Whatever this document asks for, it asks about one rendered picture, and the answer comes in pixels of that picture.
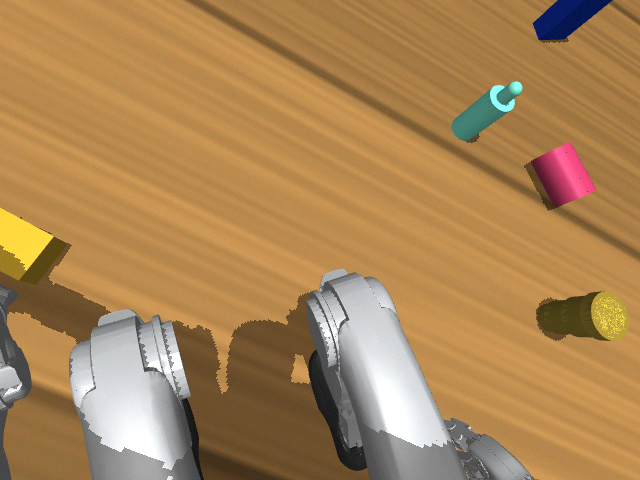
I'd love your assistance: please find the right robot foot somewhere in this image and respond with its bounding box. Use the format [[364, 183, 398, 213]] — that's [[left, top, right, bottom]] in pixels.
[[309, 350, 367, 471]]

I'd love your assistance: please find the left robot arm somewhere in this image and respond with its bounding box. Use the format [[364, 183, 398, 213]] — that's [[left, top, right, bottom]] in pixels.
[[0, 286, 32, 480]]

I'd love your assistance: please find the left robot hand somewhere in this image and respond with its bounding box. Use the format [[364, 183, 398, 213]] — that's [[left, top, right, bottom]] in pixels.
[[0, 284, 19, 306]]

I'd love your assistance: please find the left robot foot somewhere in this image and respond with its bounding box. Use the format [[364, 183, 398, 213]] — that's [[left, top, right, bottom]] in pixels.
[[182, 398, 204, 480]]

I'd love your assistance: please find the right robot hand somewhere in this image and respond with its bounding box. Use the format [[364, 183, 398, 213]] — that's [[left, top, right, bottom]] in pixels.
[[443, 418, 535, 480]]

